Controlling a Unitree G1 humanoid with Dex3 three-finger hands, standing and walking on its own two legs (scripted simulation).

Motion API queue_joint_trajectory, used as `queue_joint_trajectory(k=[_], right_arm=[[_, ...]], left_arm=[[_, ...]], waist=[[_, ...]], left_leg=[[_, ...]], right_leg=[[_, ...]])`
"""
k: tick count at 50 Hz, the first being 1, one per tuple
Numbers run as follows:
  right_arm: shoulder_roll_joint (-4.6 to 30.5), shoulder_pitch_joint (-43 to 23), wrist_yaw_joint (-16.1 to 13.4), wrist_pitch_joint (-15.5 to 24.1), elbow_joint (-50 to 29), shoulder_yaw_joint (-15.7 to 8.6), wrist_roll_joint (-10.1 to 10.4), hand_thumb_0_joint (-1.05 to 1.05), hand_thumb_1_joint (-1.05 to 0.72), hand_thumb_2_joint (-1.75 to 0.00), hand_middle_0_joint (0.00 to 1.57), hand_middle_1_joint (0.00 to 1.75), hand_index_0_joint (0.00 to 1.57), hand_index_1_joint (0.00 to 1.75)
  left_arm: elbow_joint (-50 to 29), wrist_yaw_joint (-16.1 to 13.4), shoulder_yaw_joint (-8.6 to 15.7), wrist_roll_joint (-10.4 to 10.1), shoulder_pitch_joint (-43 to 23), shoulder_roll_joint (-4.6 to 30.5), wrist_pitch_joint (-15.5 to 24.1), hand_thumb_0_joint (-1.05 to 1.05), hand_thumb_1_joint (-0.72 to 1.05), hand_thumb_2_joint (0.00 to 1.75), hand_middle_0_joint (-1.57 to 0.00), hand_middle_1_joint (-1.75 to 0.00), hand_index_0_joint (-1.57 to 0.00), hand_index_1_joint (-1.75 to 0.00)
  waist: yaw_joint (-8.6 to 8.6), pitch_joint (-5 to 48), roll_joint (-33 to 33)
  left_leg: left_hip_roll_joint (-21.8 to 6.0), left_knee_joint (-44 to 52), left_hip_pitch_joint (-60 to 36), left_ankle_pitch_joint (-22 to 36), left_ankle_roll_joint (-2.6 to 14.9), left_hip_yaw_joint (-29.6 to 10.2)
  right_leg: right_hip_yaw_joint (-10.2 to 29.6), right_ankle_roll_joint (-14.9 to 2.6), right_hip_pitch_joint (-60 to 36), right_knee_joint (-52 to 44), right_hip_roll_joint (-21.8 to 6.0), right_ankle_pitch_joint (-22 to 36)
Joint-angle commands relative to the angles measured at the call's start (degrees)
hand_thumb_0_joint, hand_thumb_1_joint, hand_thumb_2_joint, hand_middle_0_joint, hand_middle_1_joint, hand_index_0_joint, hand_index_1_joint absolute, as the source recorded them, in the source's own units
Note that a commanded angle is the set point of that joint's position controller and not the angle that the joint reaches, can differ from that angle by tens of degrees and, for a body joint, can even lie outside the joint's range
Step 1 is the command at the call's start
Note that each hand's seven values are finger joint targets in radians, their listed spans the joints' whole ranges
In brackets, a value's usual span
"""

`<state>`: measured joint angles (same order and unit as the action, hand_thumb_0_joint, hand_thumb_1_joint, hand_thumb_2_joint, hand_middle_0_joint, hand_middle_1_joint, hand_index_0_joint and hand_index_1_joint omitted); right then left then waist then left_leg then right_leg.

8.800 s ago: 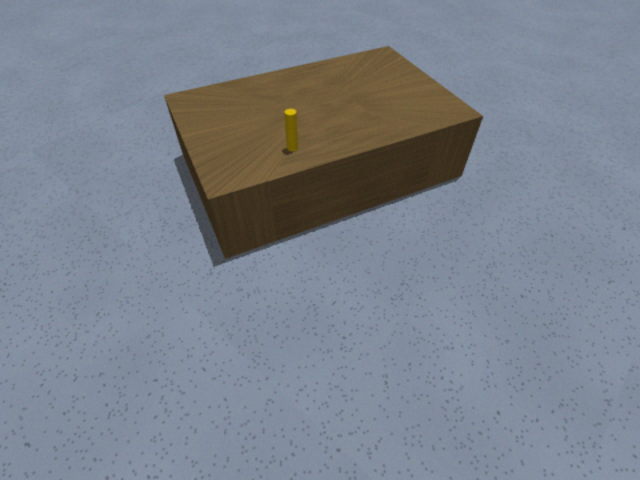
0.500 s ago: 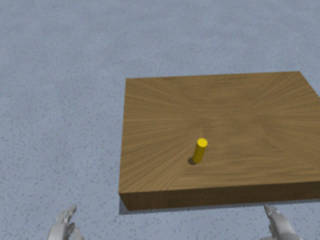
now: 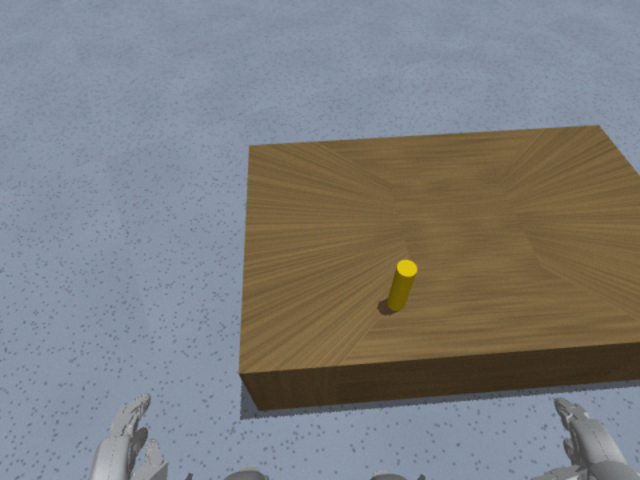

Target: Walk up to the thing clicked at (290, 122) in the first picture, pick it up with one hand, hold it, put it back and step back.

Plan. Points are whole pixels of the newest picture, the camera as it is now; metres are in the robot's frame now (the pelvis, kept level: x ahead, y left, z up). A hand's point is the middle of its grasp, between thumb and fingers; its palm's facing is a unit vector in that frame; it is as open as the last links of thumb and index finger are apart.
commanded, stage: go down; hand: right
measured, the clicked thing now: (401, 286) +0.53 -0.19 -0.31
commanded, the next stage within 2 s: approach in 1.66 s
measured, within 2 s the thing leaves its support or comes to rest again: neither
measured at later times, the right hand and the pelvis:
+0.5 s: hand (555, 320) +0.33 -0.33 -0.05, palm faces +0.12 +0.98 -0.17, open 17.5 cm; pelvis -0.03 +0.00 -0.03, yaw +2 degrees
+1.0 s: hand (561, 276) +0.39 -0.36 -0.04, palm faces +0.14 +0.98 -0.11, open 17.0 cm; pelvis -0.04 +0.00 -0.05, yaw +3 degrees
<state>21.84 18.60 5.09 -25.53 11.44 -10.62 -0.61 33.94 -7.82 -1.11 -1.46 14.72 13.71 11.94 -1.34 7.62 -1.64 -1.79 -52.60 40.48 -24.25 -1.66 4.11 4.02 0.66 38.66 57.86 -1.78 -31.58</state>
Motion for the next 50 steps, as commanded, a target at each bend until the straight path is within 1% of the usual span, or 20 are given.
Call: queue_joint_trajectory(k=[1, 4, 5, 9, 13, 17, 18, 20, 22, 23, 24, 26, 28, 29, 31, 34, 36, 40, 42, 50], right_arm=[[16.25, -16.72, 0.02, 6.23, -6.68, -9.09, 0.77, 0.0, 0.52, -0.02, 0.06, 0.05, 0.06, 0.05], [19.98, -25.38, 1.63, 9.84, -1.42, -12.34, 2.32, 0.0, 0.55, -0.01, 0.06, 0.05, 0.06, 0.05], [20.32, -28.52, 2.65, 11.18, 0.26, -12.16, 2.54, 0.0, 0.55, -0.01, 0.07, 0.05, 0.06, 0.05], [25.26, -36.73, 6.93, 15.35, 9.83, -15.3, 3.29, 0.0, 0.55, 0.0, 0.07, 0.04, 0.06, 0.04], [26.77, -39.37, 11.21, 18.67, 23.14, -17.34, 3.84, 0.0, 0.57, 0.0, 0.07, 0.04, 0.06, 0.04], [29.97, -41.98, 14.97, 23.72, 32.5, -19.88, 4.38, 0.0, 0.55, -0.01, 0.07, 0.04, 0.06, 0.04], [32.67, -43.65, 15.72, 25.31, 32.92, -21.27, 4.12, 0.0, 0.57, -0.02, 0.06, 0.05, 0.05, 0.05], [34.69, -48.37, 17.31, 28.69, 32.47, -22.73, 4.89, 0.0, 0.58, -0.02, 0.05, 0.05, 0.05, 0.05], [34.03, -51.44, 18.94, 31.57, 35.4, -22.49, 5.37, 0.0, 0.6, -0.03, 0.05, 0.05, 0.05, 0.05], [35.5, -49.97, 19.43, 32.67, 38.98, -23.55, 5.02, 0.0, 0.59, -0.03, 0.05, 0.05, 0.05, 0.05], [35.68, -52.86, 20.05, 34.15, 39.29, -23.6, 5.27, 0.0, 0.57, -0.03, 0.05, 0.05, 0.05, 0.05], [40.01, -59.29, 20.73, 36.95, 35.78, -25.3, 5.19, 0.0, 0.53, -0.04, 0.06, 0.05, 0.05, 0.05], [41.8, -61.75, 21.68, 38.66, 36.45, -26.31, 5.29, 0.0, 0.53, -0.04, 0.05, 0.05, 0.05, 0.05], [40.72, -60.17, 22.19, 38.91, 42.42, -25.87, 5.04, 0.0, 0.54, -0.04, 0.05, 0.05, 0.05, 0.05], [43.18, -63.51, 22.73, 40.36, 43.27, -26.72, 5.09, 0.0, 0.49, -0.04, 0.06, 0.04, 0.05, 0.04], [47.08, -66.04, 23.17, 41.6, 44.64, -28.44, 4.27, 0.0, 0.47, -0.04, 0.07, 0.04, 0.05, 0.04], [47.05, -66.84, 23.84, 42.0, 48.49, -27.91, 4.15, 0.0, 0.46, -0.03, 0.07, 0.04, 0.06, 0.04], [50.13, -71.59, 24.34, 43.33, 49.09, -28.8, 3.67, 0.0, 0.44, -0.03, 0.08, 0.04, 0.06, 0.04], [49.79, -72.01, 24.56, 43.46, 50.36, -28.11, 3.66, 0.0, 0.42, -0.02, 0.08, 0.04, 0.06, 0.04], [52.46, -74.95, 25.81, 44.69, 51.51, -29.04, 4.36, 0.0, 0.43, -0.03, 0.08, 0.03, 0.06, 0.03]], left_arm=[[-6.15, -2.0, 3.37, 0.37, -1.3, 9.21, 4.62, 0.0, 0.89, 0.89, -0.2, -0.29, -0.19, -0.3], [-4.3, -2.63, 3.6, 0.55, -1.6, 10.21, 5.49, 0.0, 0.89, 0.89, -0.2, -0.29, -0.2, -0.3], [-3.63, -2.51, 2.8, 0.57, -1.84, 9.34, 5.67, 0.0, 0.89, 0.89, -0.2, -0.29, -0.2, -0.3], [-1.55, -2.47, 3.92, 0.91, 0.37, 11.75, 5.71, 0.0, 0.89, 0.89, -0.2, -0.29, -0.19, -0.3], [-0.39, -1.09, 3.73, 1.03, 2.52, 11.9, 4.25, 0.0, 0.9, 0.9, -0.19, -0.29, -0.19, -0.29], [-0.89, 0.53, 3.98, 1.15, 3.81, 12.45, 2.73, 0.0, 0.91, 0.89, -0.19, -0.29, -0.19, -0.29], [-1.02, 0.83, 4.14, 1.19, 4.24, 12.85, 2.51, 0.0, 0.9, 0.9, -0.19, -0.29, -0.19, -0.29], [-1.48, 1.28, 4.11, 1.08, 4.62, 13.01, 1.77, 0.0, 0.91, 0.9, -0.19, -0.29, -0.19, -0.29], [-1.12, 1.67, 4.06, 1.29, 5.33, 13.14, 0.99, 0.0, 0.9, 0.9, -0.19, -0.29, -0.19, -0.29], [-0.96, 1.88, 4.17, 1.44, 5.71, 13.58, 0.79, 0.0, 0.9, 0.9, -0.19, -0.29, -0.19, -0.29], [-0.65, 2.05, 4.22, 1.43, 6.41, 13.77, 0.57, 0.0, 0.9, 0.9, -0.19, -0.29, -0.19, -0.3], [-0.94, 2.15, 4.05, 1.53, 6.94, 14.29, 0.18, 0.0, 0.9, 0.91, -0.19, -0.29, -0.19, -0.3], [-0.45, 2.31, 3.74, 1.72, 7.83, 14.63, -0.42, 0.0, 0.9, 0.9, -0.19, -0.3, -0.19, -0.3], [0.14, 2.47, 3.78, 1.88, 8.04, 14.96, -0.6, 0.0, 0.9, 0.9, -0.19, -0.29, -0.19, -0.3], [0.7, 2.76, 3.38, 2.03, 8.6, 15.38, -0.76, 0.0, 0.91, 0.89, -0.19, -0.3, -0.19, -0.29], [1.08, 3.14, 2.81, 2.44, 9.31, 15.73, -1.26, 0.0, 0.91, 0.9, -0.19, -0.3, -0.19, -0.29], [1.05, 3.53, 2.2, 2.63, 9.2, 15.7, -1.46, 0.0, 0.92, 0.89, -0.19, -0.3, -0.19, -0.29], [1.15, 4.19, 1.29, 2.91, 9.39, 15.67, -1.86, 0.0, 0.93, 0.88, -0.19, -0.3, -0.2, -0.29], [0.67, 4.52, 0.92, 2.86, 9.54, 15.62, -2.0, 0.0, 0.92, 0.88, -0.19, -0.3, -0.2, -0.29], [0.71, 5.18, -0.07, 3.07, 10.55, 16.5, -2.59, 0.0, 0.92, 0.89, -0.19, -0.3, -0.19, -0.3]], waist=[[-2.82, 5.93, -1.85], [-2.62, 6.65, -3.51], [-2.81, 6.08, -3.95], [-2.69, 13.8, -7.77], [-1.35, 15.05, -6.82], [-0.4, 14.37, -3.59], [0.0, 14.84, -4.32], [-0.12, 18.81, -4.46], [-1.15, 18.84, -4.23], [-0.9, 17.49, -3.86], [-1.89, 18.48, -3.27], [-1.66, 22.65, -5.73], [-1.67, 24.74, -7.93], [-2.62, 22.94, -6.03], [-2.89, 22.14, -6.24], [-2.41, 24.84, -8.07], [-3.09, 21.98, -7.84], [-3.64, 22.61, -9.22], [-3.89, 21.99, -8.1], [-4.42, 26.33, -11.26]], left_leg=[[1.23, 6.21, -5.15, 8.73, 1.36, -0.61], [0.57, 6.04, -4.28, 5.24, 1.45, -1.73], [0.58, 5.96, -3.18, 4.02, 1.48, -1.94], [0.46, 2.42, -4.32, 10.72, 2.21, -1.22], [0.75, 0.46, -4.25, 13.97, 2.7, -0.5], [1.12, -0.62, -3.19, 13.01, 2.94, -0.3], [0.88, -1.41, -3.54, 13.72, 3.13, -0.7], [0.93, -2.57, -3.67, 15.28, 3.14, -1.4], [1.05, -4.29, -1.65, 16.33, 3.41, -1.59], [1.04, -4.75, -0.35, 15.45, 3.33, -1.6], [1.01, -5.3, 0.68, 15.98, 3.35, -2.06], [0.92, -5.72, 0.81, 15.2, 3.37, -2.44], [0.96, -6.44, 2.05, 15.95, 3.42, -2.44], [1.26, -6.57, 4.04, 14.64, 3.35, -2.03], [1.32, -6.39, 5.61, 13.0, 3.24, -2.21], [1.09, -6.5, 5.01, 13.38, 3.44, -2.4], [1.31, -6.45, 6.67, 11.45, 3.41, -2.11], [1.42, -6.3, 8.41, 9.09, 3.55, -2.47], [1.5, -6.06, 7.76, 8.7, 3.44, -2.51], [1.86, -7.87, 9.98, 11.49, 3.44, -2.12]], right_leg=[[-0.99, -1.46, -0.59, -8.41, 1.36, 13.2], [-1.12, -1.63, 0.74, -7.93, 1.4, 9.08], [-1.14, -1.67, 1.56, -8.0, 1.42, 7.76], [-0.68, -1.13, -0.56, -6.51, 1.22, 15.28], [-0.31, -0.83, 0.95, -5.31, 0.79, 20.99], [-0.3, -1.15, 4.87, -4.85, 0.48, 20.65], [-0.48, -1.13, 6.45, -4.25, 0.66, 20.7], [-0.79, -1.34, 5.49, -2.97, 0.66, 22.13], [-0.72, -1.24, 6.51, -1.71, 0.55, 23.82], [-0.72, -1.35, 7.39, -1.13, 0.55, 23.0], [-0.86, -1.54, 8.14, 0.01, 0.64, 23.09], [-0.98, -1.58, 6.96, 0.32, 0.79, 22.57], [-1.01, -1.23, 4.8, 1.08, 0.65, 25.13], [-0.61, -1.26, 5.28, 1.35, 0.41, 24.91], [-0.68, -1.38, 6.82, 1.73, 0.58, 22.0], [-0.75, -1.33, 6.25, 2.05, 0.5, 22.94], [-0.67, -1.36, 8.07, 1.92, 0.35, 20.54], [-0.76, -1.68, 9.68, 2.49, 0.27, 16.81], [-0.83, -1.94, 11.2, 2.48, 0.33, 15.29], [-0.52, -1.74, 9.33, 5.17, -0.1, 20.34]])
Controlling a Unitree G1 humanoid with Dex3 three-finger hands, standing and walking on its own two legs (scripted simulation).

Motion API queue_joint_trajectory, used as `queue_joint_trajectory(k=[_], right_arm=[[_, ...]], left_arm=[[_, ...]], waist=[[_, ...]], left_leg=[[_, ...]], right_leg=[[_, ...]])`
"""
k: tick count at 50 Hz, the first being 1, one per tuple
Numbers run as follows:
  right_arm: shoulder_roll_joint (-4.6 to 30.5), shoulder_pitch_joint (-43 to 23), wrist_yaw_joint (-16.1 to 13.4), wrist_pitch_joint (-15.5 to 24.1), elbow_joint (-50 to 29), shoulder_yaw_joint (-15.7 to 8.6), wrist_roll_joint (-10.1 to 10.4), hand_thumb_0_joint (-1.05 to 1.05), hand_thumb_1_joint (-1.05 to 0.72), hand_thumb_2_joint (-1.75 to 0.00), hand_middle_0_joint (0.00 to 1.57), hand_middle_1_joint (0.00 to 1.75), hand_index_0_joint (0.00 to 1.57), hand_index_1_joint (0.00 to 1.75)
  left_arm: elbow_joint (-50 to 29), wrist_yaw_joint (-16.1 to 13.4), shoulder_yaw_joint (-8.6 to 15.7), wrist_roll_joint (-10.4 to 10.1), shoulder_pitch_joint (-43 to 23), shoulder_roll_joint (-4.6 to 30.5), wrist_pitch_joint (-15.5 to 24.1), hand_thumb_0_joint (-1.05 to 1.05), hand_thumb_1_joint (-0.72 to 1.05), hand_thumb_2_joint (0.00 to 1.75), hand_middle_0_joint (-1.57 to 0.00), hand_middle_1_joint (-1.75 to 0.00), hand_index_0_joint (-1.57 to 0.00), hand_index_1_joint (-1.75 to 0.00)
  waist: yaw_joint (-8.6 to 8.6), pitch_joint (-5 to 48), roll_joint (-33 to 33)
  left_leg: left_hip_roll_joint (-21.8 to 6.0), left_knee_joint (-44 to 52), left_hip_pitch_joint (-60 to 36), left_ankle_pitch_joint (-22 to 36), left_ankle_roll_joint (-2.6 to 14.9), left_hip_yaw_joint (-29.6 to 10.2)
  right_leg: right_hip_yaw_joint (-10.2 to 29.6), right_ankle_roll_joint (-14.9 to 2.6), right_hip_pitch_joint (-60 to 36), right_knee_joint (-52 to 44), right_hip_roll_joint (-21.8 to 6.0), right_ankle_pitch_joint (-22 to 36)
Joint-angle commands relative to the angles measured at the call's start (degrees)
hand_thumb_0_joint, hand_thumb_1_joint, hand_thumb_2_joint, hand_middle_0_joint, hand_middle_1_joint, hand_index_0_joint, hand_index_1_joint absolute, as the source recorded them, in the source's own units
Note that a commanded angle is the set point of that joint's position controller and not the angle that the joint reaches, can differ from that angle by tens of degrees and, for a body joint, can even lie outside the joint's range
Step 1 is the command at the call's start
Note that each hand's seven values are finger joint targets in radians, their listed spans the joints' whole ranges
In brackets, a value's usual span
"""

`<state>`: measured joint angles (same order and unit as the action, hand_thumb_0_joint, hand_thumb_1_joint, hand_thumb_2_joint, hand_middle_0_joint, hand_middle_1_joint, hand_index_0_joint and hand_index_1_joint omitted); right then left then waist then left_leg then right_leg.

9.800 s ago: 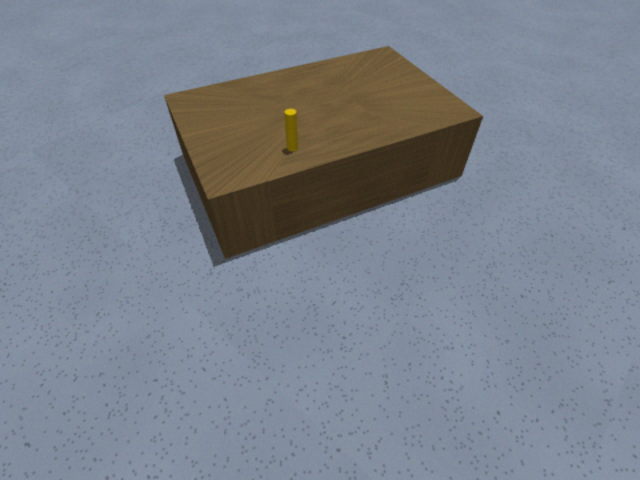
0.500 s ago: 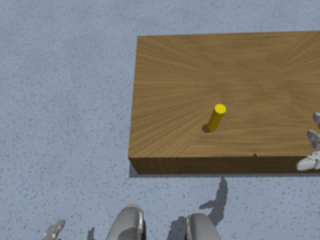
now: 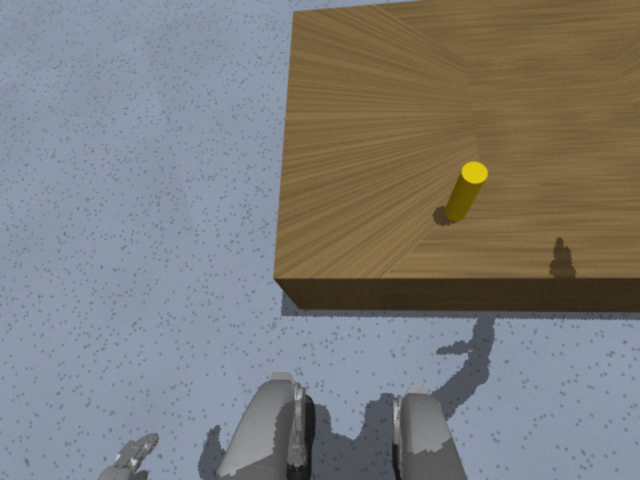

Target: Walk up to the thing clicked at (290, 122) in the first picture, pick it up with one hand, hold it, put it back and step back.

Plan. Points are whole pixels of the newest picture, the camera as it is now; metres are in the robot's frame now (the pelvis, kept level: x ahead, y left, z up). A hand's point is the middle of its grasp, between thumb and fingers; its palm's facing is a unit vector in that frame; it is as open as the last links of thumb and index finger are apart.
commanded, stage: go down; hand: right
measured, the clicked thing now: (464, 194) +0.56 -0.21 -0.25
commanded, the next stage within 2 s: approach in 0.66 s
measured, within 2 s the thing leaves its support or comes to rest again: neither
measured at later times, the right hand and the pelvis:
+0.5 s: hand out of the picture +0.44 -0.39 +0.02, palm faces +0.19 +0.98 -0.09, open 17.1 cm; pelvis +0.01 -0.01 +0.00, yaw +1 degrees
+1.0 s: hand out of the picture +0.47 -0.39 +0.00, palm faces +0.17 +0.98 -0.05, open 17.5 cm; pelvis -0.01 -0.01 -0.04, yaw +2 degrees
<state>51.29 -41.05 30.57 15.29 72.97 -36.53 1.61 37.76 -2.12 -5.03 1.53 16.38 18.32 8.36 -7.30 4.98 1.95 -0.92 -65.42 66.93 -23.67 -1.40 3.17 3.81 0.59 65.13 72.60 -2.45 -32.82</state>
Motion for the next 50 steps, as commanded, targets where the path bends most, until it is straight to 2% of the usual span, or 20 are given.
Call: queue_joint_trajectory(k=[1, 6, 8, 9, 10, 13, 16, 21, 26, 27, 29, 30, 31, 32, 35, 37, 38, 39, 43, 50], right_arm=[[23.22, -16.41, 0.42, 3.96, -11.1, -3.36, 2.17, 0.0, 0.42, -0.03, 0.08, 0.04, 0.06, 0.03], [23.28, -13.91, 0.93, 3.75, -10.32, -3.94, 2.38, 0.0, 0.4, -0.03, 0.08, 0.03, 0.07, 0.03], [25.43, -14.4, 0.7, 3.71, -13.28, -5.59, 2.49, 0.0, 0.4, -0.03, 0.09, 0.03, 0.07, 0.03], [24.05, -12.47, 0.67, 3.25, -10.99, -5.4, 2.46, 0.0, 0.42, -0.03, 0.08, 0.03, 0.07, 0.03], [25.13, -13.14, 0.47, 3.33, -12.43, -6.07, 2.67, 0.0, 0.43, -0.03, 0.08, 0.04, 0.06, 0.04], [23.76, -13.02, 0.42, 3.64, -11.72, -6.02, 3.09, 0.0, 0.41, -0.03, 0.09, 0.03, 0.07, 0.03], [22.92, -13.67, 0.57, 4.05, -12.3, -5.15, 2.52, 0.0, 0.45, -0.02, 0.08, 0.03, 0.07, 0.03], [23.03, -16.96, 1.01, 5.19, -11.81, -4.82, 3.1, 0.0, 0.5, -0.02, 0.08, 0.04, 0.06, 0.04], [24.92, -20.1, 1.64, 5.62, -11.86, -5.0, 3.24, 0.0, 0.51, -0.02, 0.08, 0.04, 0.06, 0.04], [26.2, -20.36, 1.73, 5.54, -12.16, -5.47, 3.13, 0.0, 0.51, -0.02, 0.07, 0.04, 0.06, 0.04], [26.01, -20.78, 1.66, 5.38, -11.08, -5.07, 2.79, 0.0, 0.51, -0.03, 0.07, 0.04, 0.06, 0.04], [25.84, -19.12, 1.61, 5.05, -7.11, -4.99, 2.56, 0.0, 0.51, -0.03, 0.07, 0.04, 0.06, 0.04], [26.65, -20.48, 1.62, 5.19, -9.68, -5.61, 2.61, 0.0, 0.52, -0.03, 0.07, 0.04, 0.06, 0.04], [26.65, -19.15, 1.7, 4.95, -6.86, -5.25, 2.48, 0.0, 0.52, -0.03, 0.07, 0.04, 0.06, 0.04], [27.53, -20.95, 1.79, 5.23, -7.77, -5.44, 2.35, 0.0, 0.49, -0.03, 0.07, 0.04, 0.06, 0.04], [30.15, -22.49, 1.73, 5.67, -10.51, -6.94, 2.27, 0.0, 0.5, -0.03, 0.07, 0.04, 0.06, 0.04], [29.76, -22.16, 1.7, 5.53, -9.37, -6.77, 2.23, 0.0, 0.58, -0.04, 0.05, 0.05, 0.05, 0.05], [30.27, -23.64, 1.94, 5.82, -11.17, -7.09, 2.55, 0.0, 0.54, -0.05, 0.06, 0.05, 0.05, 0.05], [24.28, -23.02, 2.85, 7.47, -4.0, -4.5, 3.98, 0.0, 0.55, -0.04, 0.06, 0.04, 0.06, 0.04], [17.76, -23.68, 4.88, 13.87, -1.84, -2.36, 7.32, 0.0, 0.54, -0.04, 0.07, 0.04, 0.06, 0.04]], left_arm=[[-2.86, -0.45, 3.94, 0.11, 9.36, 11.9, 0.89, 0.0, 0.92, 0.89, -0.19, -0.3, -0.19, -0.3], [-2.12, 0.05, 3.78, 0.13, 10.29, 12.13, 0.19, 0.0, 0.91, 0.9, -0.19, -0.3, -0.19, -0.3], [-2.68, 0.24, 4.43, 0.17, 10.52, 12.88, -0.1, 0.0, 0.91, 0.9, -0.19, -0.3, -0.19, -0.3], [-2.77, 0.41, 4.17, 0.08, 10.96, 12.48, -0.27, 0.0, 0.91, 0.9, -0.19, -0.3, -0.19, -0.3], [-2.97, 0.53, 4.04, -0.07, 10.86, 12.17, -0.46, 0.0, 0.91, 0.9, -0.19, -0.3, -0.19, -0.3], [-2.74, 0.77, 3.86, -0.18, 10.34, 11.54, -0.86, 0.0, 0.91, 0.9, -0.19, -0.3, -0.19, -0.3], [-2.53, 0.8, 3.98, -0.08, 10.59, 11.5, -1.04, 0.0, 0.9, 0.9, -0.19, -0.3, -0.19, -0.3], [-2.5, 0.76, 3.86, 0.03, 10.17, 11.79, -1.15, 0.0, 0.9, 0.9, -0.19, -0.3, -0.19, -0.3], [-2.34, 0.6, 3.53, 0.28, 10.62, 12.14, -0.98, 0.0, 0.9, 0.91, -0.19, -0.3, -0.18, -0.3], [-2.51, 0.51, 3.92, 0.35, 10.79, 12.96, -0.94, 0.0, 0.9, 0.9, -0.19, -0.3, -0.19, -0.3], [-2.77, 0.63, 3.6, 0.53, 11.02, 12.5, -1.27, 0.0, 0.9, 0.9, -0.19, -0.3, -0.19, -0.3], [-2.8, 0.73, 3.18, 0.54, 10.94, 12.3, -1.19, 0.0, 0.9, 0.9, -0.19, -0.3, -0.19, -0.3], [-3.03, 0.74, 3.28, 0.42, 11.06, 12.29, -1.25, 0.0, 0.9, 0.91, -0.19, -0.3, -0.19, -0.3], [-3.3, 0.87, 2.84, 0.48, 10.68, 12.11, -1.37, 0.0, 0.9, 0.9, -0.19, -0.3, -0.19, -0.3], [-3.36, 0.95, 2.82, 0.44, 10.5, 12.23, -1.5, 0.0, 0.91, 0.9, -0.19, -0.3, -0.19, -0.3], [-3.75, 1.01, 2.99, 0.43, 10.48, 12.59, -1.58, 0.0, 0.91, 0.9, -0.19, -0.3, -0.19, -0.3], [-3.88, 0.92, 3.01, 0.4, 10.63, 12.63, -1.64, 0.0, 0.89, 0.92, -0.19, -0.28, -0.18, -0.29], [-3.8, 0.92, 2.7, 0.38, 10.5, 12.44, -1.65, 0.0, 0.9, 0.9, -0.2, -0.3, -0.19, -0.3], [-2.79, 0.99, 2.68, 0.64, 9.71, 12.46, -1.28, 0.0, 0.89, 0.9, -0.19, -0.29, -0.19, -0.3], [-5.12, 1.74, 1.06, 1.1, 7.23, 12.2, -0.25, 0.0, 0.88, 0.9, -0.19, -0.3, -0.19, -0.3]], waist=[[1.19, 30.26, -14.59], [2.31, 31.34, -17.78], [3.01, 34.24, -19.3], [2.62, 33.23, -17.26], [2.83, 31.96, -16.42], [1.98, 28.61, -14.72], [1.47, 29.0, -15.19], [0.67, 26.85, -16.21], [0.52, 30.03, -17.76], [1.2, 31.02, -19.4], [0.76, 31.03, -18.01], [0.34, 29.21, -15.47], [0.71, 30.4, -16.01], [0.7, 28.64, -15.8], [0.51, 28.68, -15.96], [0.8, 31.6, -16.77], [0.57, 31.98, -16.23], [0.39, 32.74, -17.34], [-2.49, 24.77, -13.01], [-3.49, 26.48, -12.86]], left_leg=[[1.12, 5.01, -17.04, 11.64, 3.15, -1.19], [1.66, 3.3, -13.3, 12.97, 3.47, -0.18], [1.67, 3.22, -15.3, 15.91, 3.64, -0.31], [1.72, 3.17, -16.17, 16.46, 3.69, -0.2], [1.75, 3.43, -17.11, 16.45, 3.7, -0.3], [1.69, 4.03, -15.39, 13.71, 3.56, -0.38], [1.69, 3.76, -13.28, 13.4, 3.6, -0.51], [1.49, 4.03, -10.88, 10.01, 3.44, -0.39], [1.58, 3.33, -11.32, 12.43, 3.46, -0.42], [1.56, 2.73, -11.24, 12.54, 3.53, -0.3], [1.71, 3.23, -13.04, 13.48, 3.57, -0.42], [1.74, 3.34, -13.94, 13.51, 3.46, -0.48], [1.62, 2.91, -14.99, 14.34, 3.64, -0.65], [1.6, 2.99, -14.56, 13.65, 3.6, -0.71], [1.68, 2.84, -13.56, 12.41, 3.45, -0.68], [1.54, 2.64, -15.46, 13.54, 3.48, -1.0], [1.64, 2.62, -15.99, 14.03, 3.42, -1.01], [1.6, 1.98, -15.07, 14.59, 3.47, -1.02], [1.92, -0.77, -7.51, 11.49, 3.34, -0.55], [1.78, -11.45, 4.51, 5.29, 3.47, -0.33]], right_leg=[[-0.22, -1.73, -17.3, -9.24, 0.62, 22.46], [1.42, -0.5, -22.99, -8.89, -0.53, 32.81], [1.15, -0.37, -24.57, -8.4, -0.48, 36.84], [1.3, -0.43, -23.27, -8.45, -0.63, 36.78], [1.19, -0.58, -21.4, -8.82, -0.33, 35.13], [1.65, -1.07, -19.03, -9.42, -0.54, 29.59], [1.96, -0.92, -21.46, -8.89, -1.05, 31.41], [2.7, -0.9, -20.88, -9.98, -1.18, 26.39], [1.85, -0.78, -21.7, -7.93, -0.93, 30.57], [2.16, -0.52, -22.44, -8.11, -1.06, 31.63], [1.19, -0.96, -20.5, -7.45, -0.48, 30.6], [0.7, -1.34, -17.51, -6.99, -0.18, 28.2], [0.67, -1.32, -16.45, -7.1, -0.19, 28.09], [0.45, -1.37, -15.56, -7.23, -0.09, 26.92], [0.74, -1.52, -15.22, -7.16, -0.14, 25.02], [0.4, -1.6, -14.72, -6.74, 0.02, 24.9], [0.41, -1.69, -15.06, -6.65, -0.06, 25.29], [0.51, -1.41, -15.74, -6.06, -0.2, 26.84], [1.18, -1.78, -7.7, -2.59, -0.5, 22.2], [1.61, -2.12, 4.85, 6.81, 0.02, 13.58]])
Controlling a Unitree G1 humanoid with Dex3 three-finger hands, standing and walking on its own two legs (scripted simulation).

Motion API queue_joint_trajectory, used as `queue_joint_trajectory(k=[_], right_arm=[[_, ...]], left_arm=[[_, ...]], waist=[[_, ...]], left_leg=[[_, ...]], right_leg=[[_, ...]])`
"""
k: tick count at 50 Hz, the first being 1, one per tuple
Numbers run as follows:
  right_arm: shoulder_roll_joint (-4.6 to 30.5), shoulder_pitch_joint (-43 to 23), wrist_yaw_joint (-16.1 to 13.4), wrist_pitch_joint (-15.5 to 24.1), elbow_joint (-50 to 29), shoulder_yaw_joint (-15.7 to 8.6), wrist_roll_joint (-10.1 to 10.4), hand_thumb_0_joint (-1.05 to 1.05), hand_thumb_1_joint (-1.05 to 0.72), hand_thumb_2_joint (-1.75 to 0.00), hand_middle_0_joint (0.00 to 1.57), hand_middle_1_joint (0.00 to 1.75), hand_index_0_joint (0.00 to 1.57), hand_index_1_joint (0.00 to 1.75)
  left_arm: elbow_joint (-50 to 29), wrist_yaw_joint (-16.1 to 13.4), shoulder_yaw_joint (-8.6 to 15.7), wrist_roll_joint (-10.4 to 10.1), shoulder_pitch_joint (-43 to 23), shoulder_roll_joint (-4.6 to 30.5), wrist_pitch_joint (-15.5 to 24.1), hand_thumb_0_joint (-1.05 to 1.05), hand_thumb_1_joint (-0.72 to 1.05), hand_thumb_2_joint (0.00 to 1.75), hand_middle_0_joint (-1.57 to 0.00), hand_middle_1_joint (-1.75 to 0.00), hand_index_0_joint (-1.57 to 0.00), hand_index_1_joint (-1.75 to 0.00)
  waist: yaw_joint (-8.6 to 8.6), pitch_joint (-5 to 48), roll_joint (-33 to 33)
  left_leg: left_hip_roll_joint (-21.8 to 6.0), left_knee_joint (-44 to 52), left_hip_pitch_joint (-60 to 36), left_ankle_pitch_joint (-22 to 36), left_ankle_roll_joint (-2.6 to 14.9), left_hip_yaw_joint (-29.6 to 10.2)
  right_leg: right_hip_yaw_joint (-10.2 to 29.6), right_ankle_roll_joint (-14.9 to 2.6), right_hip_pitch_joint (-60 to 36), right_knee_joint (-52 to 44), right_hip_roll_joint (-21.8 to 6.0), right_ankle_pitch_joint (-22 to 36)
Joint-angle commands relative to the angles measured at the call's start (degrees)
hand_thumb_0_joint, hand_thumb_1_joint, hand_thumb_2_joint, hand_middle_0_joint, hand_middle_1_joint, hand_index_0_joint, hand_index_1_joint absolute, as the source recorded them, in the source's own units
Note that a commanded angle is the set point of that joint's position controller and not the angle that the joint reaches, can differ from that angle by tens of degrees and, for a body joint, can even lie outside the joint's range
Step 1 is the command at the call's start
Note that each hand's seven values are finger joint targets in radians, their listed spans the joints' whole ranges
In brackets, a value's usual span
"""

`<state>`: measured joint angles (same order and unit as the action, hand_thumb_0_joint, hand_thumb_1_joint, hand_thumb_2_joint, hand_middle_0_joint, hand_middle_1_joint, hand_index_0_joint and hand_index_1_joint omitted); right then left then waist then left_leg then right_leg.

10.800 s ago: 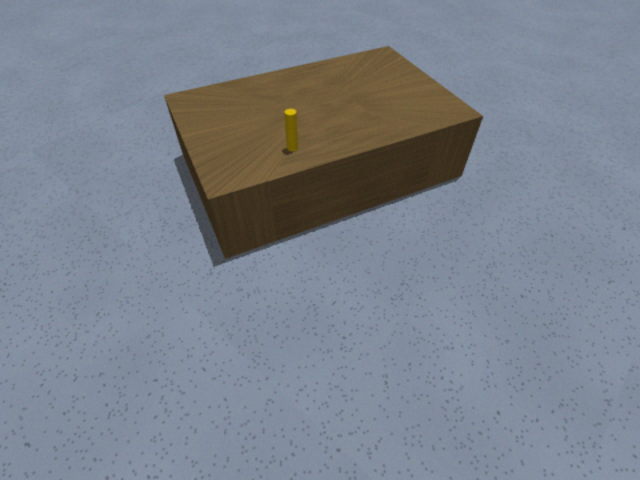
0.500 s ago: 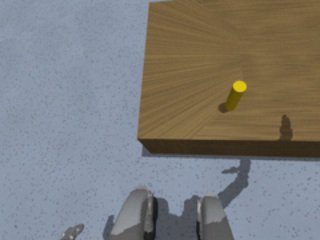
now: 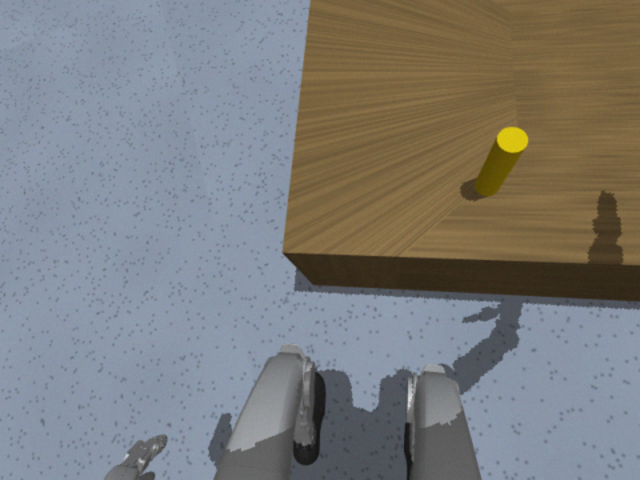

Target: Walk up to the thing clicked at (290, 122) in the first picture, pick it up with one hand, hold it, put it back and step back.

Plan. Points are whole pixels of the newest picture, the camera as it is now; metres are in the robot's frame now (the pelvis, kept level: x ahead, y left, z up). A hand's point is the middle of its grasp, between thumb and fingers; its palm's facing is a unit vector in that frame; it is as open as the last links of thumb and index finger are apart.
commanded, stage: approach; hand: right
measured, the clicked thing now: (498, 165) +0.56 -0.22 -0.21
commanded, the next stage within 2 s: close in in 0.38 s
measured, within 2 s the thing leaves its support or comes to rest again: neither
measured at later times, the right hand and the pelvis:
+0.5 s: hand (568, 191) +0.51 -0.32 -0.20, palm faces +0.13 +0.99 +0.00, open 17.0 cm; pelvis -0.06 +0.00 -0.21, yaw +2 degrees
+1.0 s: hand (513, 182) +0.54 -0.24 -0.22, palm faces +0.12 +0.99 -0.04, open 17.1 cm; pelvis -0.06 +0.00 -0.24, yaw +2 degrees
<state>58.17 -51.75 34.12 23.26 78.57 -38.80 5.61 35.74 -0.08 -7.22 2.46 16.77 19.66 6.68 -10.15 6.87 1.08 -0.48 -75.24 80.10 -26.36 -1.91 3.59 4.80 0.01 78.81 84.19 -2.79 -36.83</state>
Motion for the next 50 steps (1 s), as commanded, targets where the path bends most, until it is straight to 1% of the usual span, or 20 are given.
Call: queue_joint_trajectory(k=[1, 3, 6, 10, 12, 13, 16, 18, 20, 22, 23, 26, 29, 31, 33, 36, 39, 45, 48, 50], right_arm=[[10.89, -13.14, 1.65, 6.8, -7.54, -0.59, 3.91, 0.0, 0.53, -0.03, 0.07, 0.04, 0.06, 0.04], [13.98, -15.3, 1.58, 8.58, -11.53, -2.76, 4.5, 0.0, 0.53, -0.02, 0.08, 0.04, 0.07, 0.04], [17.55, -19.67, 0.94, 10.28, -13.13, -5.0, 3.94, 0.0, 0.5, -0.02, 0.08, 0.03, 0.07, 0.03], [20.95, -23.36, -0.87, 10.27, -12.81, -6.19, 0.51, 0.0, 0.46, -0.03, 0.09, 0.03, 0.07, 0.03], [24.72, -26.74, -1.86, 9.82, -17.6, -7.4, -1.5, 0.0, 0.44, -0.02, 0.09, 0.03, 0.07, 0.03], [24.83, -28.59, -2.36, 9.5, -19.78, -7.67, -2.18, 0.0, 0.44, -0.03, 0.08, 0.03, 0.07, 0.03], [17.79, -31.44, -3.57, 7.75, -17.25, -4.06, -2.41, 0.0, 0.4, -0.03, 0.09, 0.03, 0.07, 0.03], [18.41, -36.31, -4.94, 7.29, -20.0, -3.29, -3.26, 0.0, 0.4, -0.03, 0.09, 0.03, 0.07, 0.03], [19.54, -36.83, -6.63, 6.39, -18.74, -2.26, -4.99, 0.0, 0.39, -0.03, 0.09, 0.03, 0.07, 0.03], [14.18, -33.21, -8.33, 5.23, -11.52, 0.84, -6.39, 0.0, 0.34, -0.03, 0.1, 0.03, 0.07, 0.03], [14.1, -35.56, -9.1, 5.37, -13.3, 1.3, -6.86, 0.0, 0.34, -0.04, 0.09, 0.03, 0.07, 0.03], [18.48, -37.67, -11.33, 5.08, -15.99, 0.52, -8.39, 0.0, 0.31, -0.05, 0.09, 0.03, 0.07, 0.03], [15.95, -39.2, -13.68, 4.73, -16.43, 1.39, -8.67, 0.0, 0.31, -0.05, 0.08, 0.03, 0.06, 0.03], [16.02, -41.94, -15.3, 4.92, -19.69, 1.43, -8.85, 0.0, 0.35, -0.05, 0.08, 0.03, 0.06, 0.03], [16.12, -43.89, -16.84, 4.79, -24.27, 2.21, -9.75, 0.0, 0.36, -0.06, 0.07, 0.03, 0.05, 0.03], [11.52, -41.99, -18.54, 3.14, -23.45, 4.93, -10.35, 0.0, 0.41, -0.06, 0.06, 0.04, 0.05, 0.04], [8.97, -41.22, -19.6, 1.27, -25.32, 6.65, -9.61, 0.0, 0.45, -0.06, 0.05, 0.04, 0.04, 0.04], [3.51, -35.21, -20.39, -1.73, -24.2, 7.54, -7.5, 0.0, 0.45, -0.08, 0.05, 0.05, 0.04, 0.05], [2.29, -33.04, -21.1, -1.82, -26.6, 6.35, -6.24, 0.0, 0.47, -0.08, 0.04, 0.05, 0.04, 0.05], [-0.6, -32.7, -21.23, -1.47, -26.09, 7.05, -5.67, 0.0, 0.46, -0.08, 0.05, 0.05, 0.04, 0.05]], left_arm=[[-2.96, -0.26, 3.08, 0.23, 7.26, 11.21, 1.57, 0.0, 0.89, 0.9, -0.19, -0.3, -0.19, -0.3], [-3.49, -0.15, 2.96, 0.45, 7.41, 11.77, 1.46, 0.0, 0.89, 0.9, -0.19, -0.29, -0.19, -0.3], [-2.31, 0.0, 2.71, 1.02, 7.27, 12.5, 0.81, 0.0, 0.88, 0.91, -0.19, -0.29, -0.18, -0.3], [-1.99, 0.6, 2.31, 2.14, 7.41, 13.22, -0.24, 0.0, 0.88, 0.91, -0.19, -0.29, -0.18, -0.3], [-2.0, 0.95, 2.48, 2.71, 7.84, 14.3, -0.88, 0.0, 0.89, 0.91, -0.19, -0.29, -0.19, -0.29], [-1.98, 1.16, 2.66, 2.86, 8.22, 14.85, -1.29, 0.0, 0.9, 0.9, -0.19, -0.29, -0.19, -0.29], [-1.2, 1.7, 2.55, 3.28, 8.58, 14.79, -2.29, 0.0, 0.9, 0.91, -0.19, -0.29, -0.19, -0.3], [-0.76, 1.88, 1.71, 3.48, 9.11, 14.57, -2.87, 0.0, 0.91, 0.91, -0.19, -0.29, -0.19, -0.3], [-0.89, 2.12, 1.28, 3.62, 8.71, 14.8, -3.65, 0.0, 0.91, 0.9, -0.19, -0.3, -0.19, -0.29], [-1.95, 2.45, 0.4, 3.71, 6.73, 13.95, -4.12, 0.0, 0.92, 0.9, -0.2, -0.3, -0.2, -0.3], [-1.38, 2.51, 0.46, 3.93, 7.31, 14.3, -4.41, 0.0, 0.92, 0.89, -0.2, -0.3, -0.2, -0.3], [-2.44, 2.81, -0.6, 4.08, 6.67, 15.31, -5.6, 0.0, 0.91, 0.89, -0.21, -0.31, -0.21, -0.3], [-3.47, 3.06, -0.7, 4.3, 6.7, 15.78, -6.71, 0.0, 0.92, 0.89, -0.21, -0.31, -0.22, -0.3], [-3.65, 2.98, -0.52, 4.29, 6.82, 16.24, -7.06, 0.0, 0.93, 0.89, -0.2, -0.31, -0.21, -0.3], [-4.39, 2.92, -0.47, 4.44, 6.63, 16.35, -7.64, 0.0, 0.92, 0.9, -0.2, -0.3, -0.21, -0.3], [-4.32, 2.77, 0.19, 4.25, 7.15, 16.07, -8.19, 0.0, 0.92, 0.9, -0.2, -0.3, -0.21, -0.3], [-4.11, 2.37, 0.32, 3.87, 8.65, 15.55, -8.56, 0.0, 0.91, 0.9, -0.2, -0.3, -0.2, -0.3], [-3.8, 2.1, 1.16, 2.79, 10.49, 14.83, -9.41, 0.0, 0.9, 0.91, -0.2, -0.3, -0.2, -0.3], [-3.9, 2.22, 1.93, 2.33, 11.6, 14.17, -9.71, 0.0, 0.9, 0.91, -0.2, -0.3, -0.2, -0.3], [-3.97, 2.31, 2.14, 2.16, 11.41, 13.51, -9.84, 0.0, 0.89, 0.91, -0.2, -0.3, -0.2, -0.3]], waist=[[-0.8, 26.21, -12.85], [-0.04, 30.98, -15.19], [-0.04, 33.31, -19.87], [-1.04, 35.7, -22.29], [-0.99, 42.47, -26.58], [-1.28, 45.32, -28.45], [-5.29, 44.54, -28.2], [-6.55, 45.72, -27.43], [-6.68, 42.89, -28.03], [-7.86, 36.04, -23.01], [-8.37, 35.17, -22.93], [-7.29, 36.83, -25.03], [-8.77, 34.93, -25.57], [-8.76, 34.47, -27.36], [-8.5, 37.18, -29.53], [-8.92, 36.63, -29.92], [-8.71, 37.05, -29.13], [-8.41, 34.67, -23.6], [-7.46, 35.59, -21.1], [-8.13, 34.58, -19.14]], left_leg=[[1.2, -3.98, -6.51, 8.67, 4.01, -0.49], [0.93, -8.08, -5.22, 10.14, 4.13, -0.67], [0.43, -14.56, 0.84, 11.29, 4.17, -0.2], [0.01, -20.24, 3.75, 11.57, 4.16, 0.04], [-0.19, -23.22, 3.46, 13.25, 4.01, 0.0], [-0.24, -24.94, 4.79, 13.23, 3.98, 0.25], [-0.18, -28.1, 9.78, 11.89, 3.79, 1.73], [-0.33, -30.03, 10.57, 11.84, 3.6, 2.0], [-0.38, -31.49, 12.93, 8.49, 3.44, 2.37], [-0.29, -32.36, 14.8, 5.15, 2.94, 2.98], [-0.41, -32.92, 14.97, 4.16, 2.83, 3.05], [-0.42, -34.99, 15.7, 1.31, 2.64, 3.35], [-0.35, -37.42, 18.84, 0.65, 2.61, 4.31], [-0.43, -38.68, 21.52, -0.88, 2.64, 4.67], [-0.4, -39.02, 21.11, -1.47, 2.77, 4.54], [-0.31, -39.4, 22.43, -2.14, 3.0, 4.8], [-0.43, -38.87, 20.83, -0.93, 3.11, 4.49], [-0.75, -38.25, 18.76, 1.97, 3.08, 4.25], [-1.05, -37.54, 15.92, 4.79, 3.0, 3.44], [-1.1, -37.1, 15.73, 4.95, 2.85, 3.27]], right_leg=[[1.02, -1.25, -8.35, -2.98, 0.44, 19.13], [0.76, -1.13, -6.31, 1.24, 0.96, 21.29], [1.69, -0.15, -6.13, 6.26, 0.71, 26.08], [1.48, 0.18, -1.64, 11.66, 0.91, 25.42], [1.07, 0.37, -3.4, 14.81, 1.03, 27.82], [1.72, 0.76, -4.96, 15.81, 1.0, 29.23], [2.96, 0.98, -2.86, 19.62, 0.78, 28.87], [2.69, 0.78, 0.65, 22.14, 1.11, 26.66], [2.38, 0.65, 4.93, 23.23, 1.36, 21.41], [1.82, -0.01, 13.24, 24.71, 1.74, 13.96], [1.56, -0.13, 15.83, 25.42, 1.94, 11.28], [1.5, -0.33, 18.56, 26.49, 2.37, 6.82], [2.84, -0.13, 19.98, 27.3, 2.24, 4.54], [4.16, 0.08, 20.07, 26.61, 2.22, 0.86], [3.75, 0.07, 18.94, 26.63, 2.42, -0.21], [3.78, 0.13, 18.89, 25.96, 2.48, -1.54], [2.57, -0.18, 20.35, 26.72, 2.77, -0.01], [0.85, -0.77, 23.79, 27.87, 3.38, 5.5], [-0.4, -1.08, 24.48, 28.44, 3.5, 9.22], [-0.49, -1.39, 25.57, 28.7, 3.6, 9.26]])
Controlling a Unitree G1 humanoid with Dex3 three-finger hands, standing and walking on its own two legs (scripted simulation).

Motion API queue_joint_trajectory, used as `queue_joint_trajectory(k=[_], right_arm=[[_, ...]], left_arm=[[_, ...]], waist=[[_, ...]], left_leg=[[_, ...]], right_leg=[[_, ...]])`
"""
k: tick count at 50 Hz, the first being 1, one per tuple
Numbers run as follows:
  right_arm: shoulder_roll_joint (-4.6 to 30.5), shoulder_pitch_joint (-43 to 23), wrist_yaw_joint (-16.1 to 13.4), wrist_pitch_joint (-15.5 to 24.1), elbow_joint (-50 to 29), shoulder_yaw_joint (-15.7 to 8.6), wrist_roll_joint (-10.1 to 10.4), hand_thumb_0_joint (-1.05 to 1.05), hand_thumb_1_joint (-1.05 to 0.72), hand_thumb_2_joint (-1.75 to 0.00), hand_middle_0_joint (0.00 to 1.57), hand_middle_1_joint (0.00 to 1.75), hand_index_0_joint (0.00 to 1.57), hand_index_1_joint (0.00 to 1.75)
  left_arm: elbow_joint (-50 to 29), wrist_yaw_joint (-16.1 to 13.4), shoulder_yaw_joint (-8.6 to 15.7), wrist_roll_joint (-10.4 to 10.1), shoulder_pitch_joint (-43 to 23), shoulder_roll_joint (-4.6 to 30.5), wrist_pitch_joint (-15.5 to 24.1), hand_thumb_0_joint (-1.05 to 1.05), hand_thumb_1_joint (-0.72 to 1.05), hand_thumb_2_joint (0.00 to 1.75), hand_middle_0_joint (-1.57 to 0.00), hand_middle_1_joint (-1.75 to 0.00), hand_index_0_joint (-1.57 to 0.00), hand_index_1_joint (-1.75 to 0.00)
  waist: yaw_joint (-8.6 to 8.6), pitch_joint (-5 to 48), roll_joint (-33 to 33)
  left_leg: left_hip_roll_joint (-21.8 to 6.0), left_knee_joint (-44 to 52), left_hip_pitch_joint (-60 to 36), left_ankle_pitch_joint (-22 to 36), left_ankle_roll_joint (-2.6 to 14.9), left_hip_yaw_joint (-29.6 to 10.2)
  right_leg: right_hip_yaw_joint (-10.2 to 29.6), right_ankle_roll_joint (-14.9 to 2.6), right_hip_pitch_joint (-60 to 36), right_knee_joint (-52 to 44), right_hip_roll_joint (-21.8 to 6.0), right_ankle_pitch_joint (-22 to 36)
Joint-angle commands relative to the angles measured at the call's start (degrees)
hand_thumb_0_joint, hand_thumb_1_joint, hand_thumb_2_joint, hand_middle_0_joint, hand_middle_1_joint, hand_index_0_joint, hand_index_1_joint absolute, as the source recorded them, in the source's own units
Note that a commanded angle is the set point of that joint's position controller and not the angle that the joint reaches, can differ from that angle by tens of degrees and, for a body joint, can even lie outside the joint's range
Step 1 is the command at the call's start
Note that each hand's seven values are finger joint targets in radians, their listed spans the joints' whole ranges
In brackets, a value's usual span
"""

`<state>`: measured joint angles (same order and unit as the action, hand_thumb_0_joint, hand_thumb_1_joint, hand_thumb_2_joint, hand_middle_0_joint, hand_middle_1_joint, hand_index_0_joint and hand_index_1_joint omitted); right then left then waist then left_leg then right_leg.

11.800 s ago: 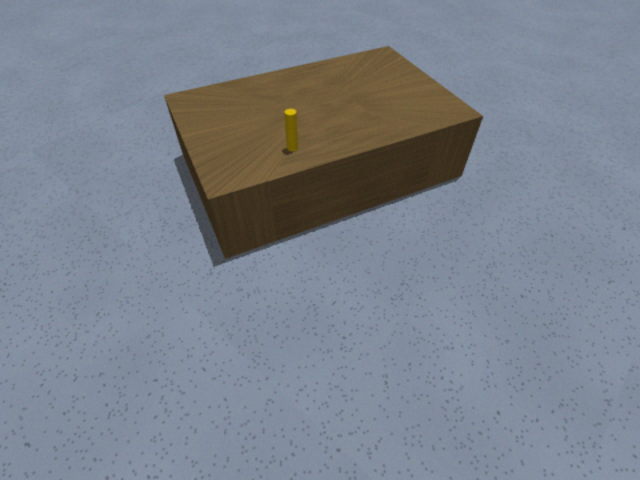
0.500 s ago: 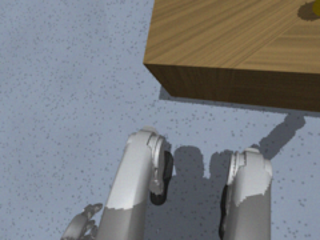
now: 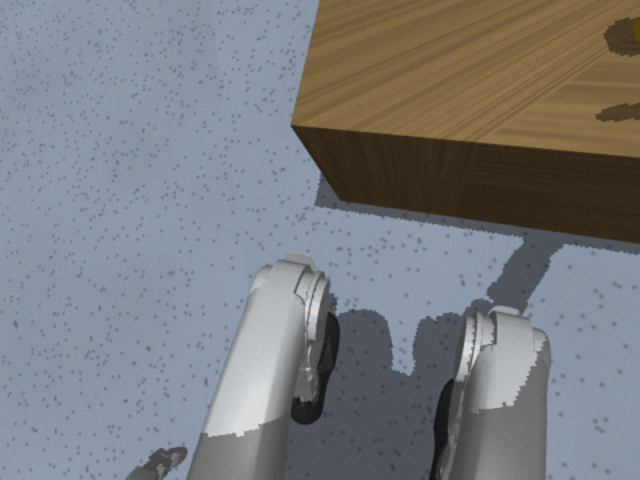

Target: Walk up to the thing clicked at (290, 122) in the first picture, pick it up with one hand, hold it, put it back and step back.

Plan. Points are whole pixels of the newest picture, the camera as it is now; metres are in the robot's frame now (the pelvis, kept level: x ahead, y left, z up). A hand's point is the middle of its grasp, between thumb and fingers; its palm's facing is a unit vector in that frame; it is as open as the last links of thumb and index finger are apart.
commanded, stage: close in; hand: right
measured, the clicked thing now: out of the picture +0.62 -0.24 +0.03
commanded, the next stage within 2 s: rest palm in 0.22 s
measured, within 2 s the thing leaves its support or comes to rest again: leaves its support in 1.64 s
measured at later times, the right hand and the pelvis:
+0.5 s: hand out of the picture +0.59 -0.25 +0.02, palm faces +0.17 +0.98 -0.03, open 17.0 cm; pelvis +0.00 +0.00 +0.01, yaw -2 degrees
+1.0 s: hand out of the picture +0.60 -0.25 +0.01, palm faces +0.18 +0.98 -0.04, open 13.0 cm; pelvis +0.00 +0.00 +0.00, yaw -2 degrees
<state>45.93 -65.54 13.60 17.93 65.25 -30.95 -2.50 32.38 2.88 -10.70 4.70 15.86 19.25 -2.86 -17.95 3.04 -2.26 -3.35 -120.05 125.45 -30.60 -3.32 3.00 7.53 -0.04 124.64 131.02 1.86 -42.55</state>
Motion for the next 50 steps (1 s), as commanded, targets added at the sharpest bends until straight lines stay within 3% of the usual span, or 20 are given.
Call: queue_joint_trajectory(k=[1, 4, 5, 6, 8, 9, 12, 17, 18, 21, 23, 26, 29, 32, 34, 36, 39, 50], right_arm=[[11.02, -17.32, -0.98, 3.73, -10.77, -1.1, 2.62, 0.0, 0.44, -0.08, 0.05, 0.05, 0.04, 0.05], [11.08, -20.8, -1.61, 5.12, -16.76, -0.92, 2.34, 0.0, 0.43, -0.08, 0.05, 0.05, 0.04, 0.05], [8.23, -18.5, -1.85, 4.86, -11.97, 0.15, 2.36, 0.0, 0.42, -0.07, 0.05, 0.04, 0.04, 0.04], [7.68, -19.81, -2.06, 5.31, -14.13, 0.84, 2.46, 0.0, 0.43, -0.08, 0.05, 0.05, 0.04, 0.05], [8.87, -21.83, -2.68, 6.08, -16.98, 0.35, 1.9, 0.0, 0.44, -0.08, 0.05, 0.05, 0.04, 0.05], [7.45, -21.56, -2.95, 6.12, -14.57, 1.38, 1.71, 0.0, 0.44, -0.07, 0.05, 0.05, 0.04, 0.05], [7.34, -25.92, -3.6, 6.87, -18.45, 2.52, 1.23, 0.0, 0.44, -0.07, 0.05, 0.05, 0.04, 0.05], [4.67, -25.83, -4.73, 6.72, -14.27, 3.59, 1.18, 0.0, 0.43, -0.11, 0.05, 0.06, 0.04, 0.06], [4.69, -24.24, -4.83, 6.57, -13.3, 3.41, 1.03, 0.0, 0.41, -0.12, 0.05, 0.07, 0.04, 0.07], [4.87, -24.29, -4.89, 6.75, -10.38, 3.3, 0.5, 0.0, 0.42, -0.11, 0.07, 0.07, 0.06, 0.07], [5.31, -24.13, -4.76, 6.81, -9.01, 2.82, 0.56, 0.0, 0.41, -0.06, 0.16, 0.08, 0.14, 0.08], [8.61, -25.79, -4.7, 7.64, -10.42, 1.49, 0.4, 0.0, 0.41, -0.1, 0.24, 0.14, 0.22, 0.14], [7.13, -26.21, -4.85, 8.05, -9.59, 1.73, 0.79, 0.0, 0.42, -0.11, 0.29, 0.17, 0.27, 0.17], [8.81, -26.98, -5.31, 8.24, -10.41, 0.99, 0.07, 0.0, 0.39, -0.14, 0.35, 0.22, 0.33, 0.22], [7.35, -28.83, -5.26, 8.41, -10.23, 2.5, -0.43, 0.0, 0.37, -0.15, 0.39, 0.25, 0.37, 0.25], [9.09, -29.69, -5.53, 8.54, -11.16, 2.26, -0.8, 0.0, 0.36, -0.2, 0.44, 0.3, 0.42, 0.3], [8.97, -29.24, -5.62, 8.24, -10.87, 2.26, -0.84, 0.0, 0.33, -0.23, 0.49, 0.34, 0.47, 0.34], [7.29, -27.65, -5.86, 7.75, -9.33, 3.27, -0.63, 0.0, 0.18, -0.52, 0.89, 0.71, 0.89, 0.71]], left_arm=[[-0.83, -0.61, 5.96, -0.38, 12.41, 13.97, -0.4, 0.0, 0.89, 0.91, -0.2, -0.3, -0.2, -0.3], [-0.93, -0.54, 6.77, -0.24, 12.48, 13.49, -0.66, 0.0, 0.88, 0.92, -0.2, -0.3, -0.2, -0.3], [-0.82, -0.46, 6.78, -0.3, 12.49, 13.46, -0.77, 0.0, 0.89, 0.91, -0.2, -0.3, -0.2, -0.3], [-0.84, -0.44, 7.22, -0.17, 12.74, 13.22, -0.84, 0.0, 0.9, 0.91, -0.2, -0.3, -0.2, -0.3], [-0.54, -0.45, 7.63, -0.09, 12.83, 13.51, -0.82, 0.0, 0.9, 0.91, -0.2, -0.3, -0.2, -0.3], [-0.37, -0.4, 7.68, 0.11, 12.44, 13.19, -0.84, 0.0, 0.89, 0.91, -0.2, -0.3, -0.2, -0.3], [0.0, -0.5, 8.4, 0.14, 12.52, 13.23, -0.91, 0.0, 0.9, 0.91, -0.2, -0.3, -0.2, -0.3], [0.41, -0.68, 8.38, 0.41, 12.05, 12.9, -0.81, 0.0, 0.83, 0.95, -0.2, -0.29, -0.18, -0.31], [0.46, -0.6, 8.52, 0.47, 11.81, 13.31, -0.72, 0.0, 0.83, 0.95, -0.21, -0.29, -0.18, -0.31], [0.43, -0.42, 8.1, 0.6, 11.44, 12.93, -0.87, 0.0, 0.83, 0.95, -0.21, -0.29, -0.18, -0.31], [0.22, -0.39, 8.01, 0.47, 11.49, 13.24, -1.06, 0.0, 0.87, 0.92, -0.21, -0.3, -0.2, -0.31], [-0.25, -0.3, 7.9, 0.44, 11.47, 13.29, -1.14, 0.0, 0.87, 0.92, -0.21, -0.3, -0.2, -0.31], [-0.42, -0.23, 7.5, 0.6, 11.51, 13.04, -1.27, 0.0, 0.87, 0.92, -0.21, -0.3, -0.2, -0.31], [-0.44, -0.11, 7.51, 0.74, 11.95, 13.41, -1.58, 0.0, 0.88, 0.92, -0.21, -0.3, -0.2, -0.31], [-0.03, -0.01, 7.36, 0.95, 12.13, 13.4, -1.68, 0.0, 0.88, 0.92, -0.21, -0.3, -0.2, -0.31], [-0.06, -0.04, 7.24, 0.99, 12.15, 13.3, -1.81, 0.0, 0.88, 0.92, -0.21, -0.3, -0.2, -0.31], [0.25, 0.0, 7.1, 1.17, 12.8, 13.58, -1.93, 0.0, 0.87, 0.92, -0.21, -0.3, -0.2, -0.31], [0.32, 0.1, 6.48, 1.18, 12.94, 13.96, -2.23, 0.0, 0.88, 0.92, -0.21, -0.3, -0.2, -0.31]], waist=[[0.02, 38.22, -14.67], [0.52, 41.7, -16.43], [-0.28, 39.85, -14.6], [-0.28, 39.78, -14.59], [0.18, 42.61, -15.8], [0.51, 41.99, -16.04], [0.42, 44.53, -18.58], [0.11, 42.78, -16.66], [0.74, 42.09, -17.01], [0.29, 40.34, -15.11], [-0.41, 39.57, -13.77], [0.21, 42.2, -13.7], [-0.26, 42.3, -13.58], [-0.03, 43.38, -14.98], [-1.16, 42.87, -15.61], [-0.55, 43.11, -16.73], [-0.85, 44.02, -16.83], [-1.55, 40.32, -18.19]], left_leg=[[1.76, 7.81, -29.33, 8.31, 4.36, 3.71], [1.47, 7.93, -30.14, 9.23, 4.44, 3.11], [1.46, 8.08, -29.17, 8.8, 4.41, 3.29], [1.38, 8.44, -29.98, 8.75, 4.48, 2.9], [1.12, 8.19, -29.94, 9.75, 4.46, 2.83], [1.19, 8.04, -29.16, 9.22, 4.65, 2.57], [0.91, 8.3, -28.23, 8.15, 4.82, 2.46], [0.78, 8.57, -27.81, 7.61, 4.76, 2.3], [0.7, 8.3, -27.26, 8.04, 4.85, 2.39], [0.75, 8.03, -26.98, 8.15, 4.81, 2.51], [0.72, 8.22, -27.24, 7.75, 4.61, 2.69], [0.72, 8.46, -29.73, 7.21, 4.56, 2.09], [0.77, 7.94, -30.17, 8.62, 4.53, 2.17], [0.86, 7.57, -29.45, 8.98, 4.65, 2.37], [0.85, 7.38, -28.3, 8.32, 4.68, 2.54], [0.83, 7.65, -28.87, 7.83, 4.74, 2.31], [0.86, 7.2, -29.34, 8.76, 4.74, 2.61], [0.86, 6.16, -25.58, 8.88, 4.98, 3.51]], right_leg=[[-3.22, -1.4, -19.59, -18.72, -0.97, 14.02], [-3.57, -1.32, -21.86, -18.83, -0.89, 15.12], [-3.54, -1.28, -21.93, -19.07, -0.91, 14.74], [-3.86, -1.39, -21.02, -19.16, -0.92, 14.12], [-3.9, -1.06, -24.41, -19.33, -0.94, 15.77], [-4.16, -0.98, -24.19, -19.27, -0.92, 15.48], [-3.74, -0.68, -26.79, -20.47, -0.88, 14.02], [-4.08, -0.66, -25.94, -20.49, -0.69, 13.34], [-3.98, -0.5, -26.43, -20.48, -0.73, 14.15], [-3.76, -0.68, -24.23, -19.82, -0.67, 14.58], [-3.73, -0.83, -23.57, -19.78, -0.6, 13.94], [-4.38, -1.22, -21.93, -19.39, -0.45, 12.94], [-4.47, -1.24, -21.89, -18.68, -0.46, 14.43], [-4.23, -0.94, -23.83, -18.8, -0.66, 15.32], [-3.89, -0.88, -23.62, -18.85, -0.58, 14.53], [-4.21, -0.88, -23.56, -18.97, -0.64, 13.79], [-4.05, -0.72, -24.21, -18.6, -0.7, 15.1], [-2.75, -0.31, -25.01, -18.72, -0.8, 15.82]])
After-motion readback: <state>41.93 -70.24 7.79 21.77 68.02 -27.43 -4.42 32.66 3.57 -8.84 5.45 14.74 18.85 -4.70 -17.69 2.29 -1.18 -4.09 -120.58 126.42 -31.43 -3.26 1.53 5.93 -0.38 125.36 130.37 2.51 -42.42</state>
